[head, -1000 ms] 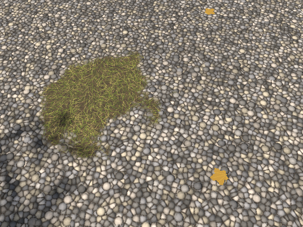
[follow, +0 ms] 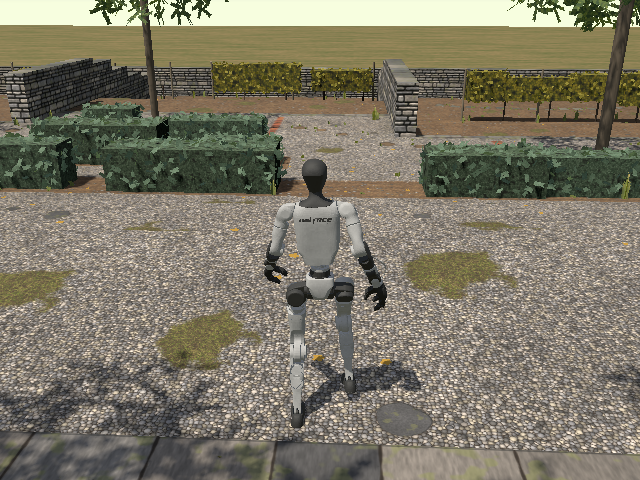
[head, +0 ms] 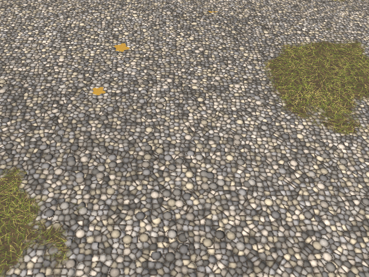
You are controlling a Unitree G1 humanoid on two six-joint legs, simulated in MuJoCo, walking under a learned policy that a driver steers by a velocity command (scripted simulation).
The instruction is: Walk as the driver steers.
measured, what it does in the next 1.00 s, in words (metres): walks ahead, turning left: right foot, then left foot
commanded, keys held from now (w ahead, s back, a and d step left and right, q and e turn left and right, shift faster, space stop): q+shift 0.74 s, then e+shift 0.24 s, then w+e+shift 0.02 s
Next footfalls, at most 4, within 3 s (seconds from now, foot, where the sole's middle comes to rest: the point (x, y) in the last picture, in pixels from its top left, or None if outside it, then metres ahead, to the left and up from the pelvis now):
0.10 right None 0.18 -0.13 -0.78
0.54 left None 0.20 0.11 -0.78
1.02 right None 0.28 -0.04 -0.78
1.40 left None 0.33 0.23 -0.78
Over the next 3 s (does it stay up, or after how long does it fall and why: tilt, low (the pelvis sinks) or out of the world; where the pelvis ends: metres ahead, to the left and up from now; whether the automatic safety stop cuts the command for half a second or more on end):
stays up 0.70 0.19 0.00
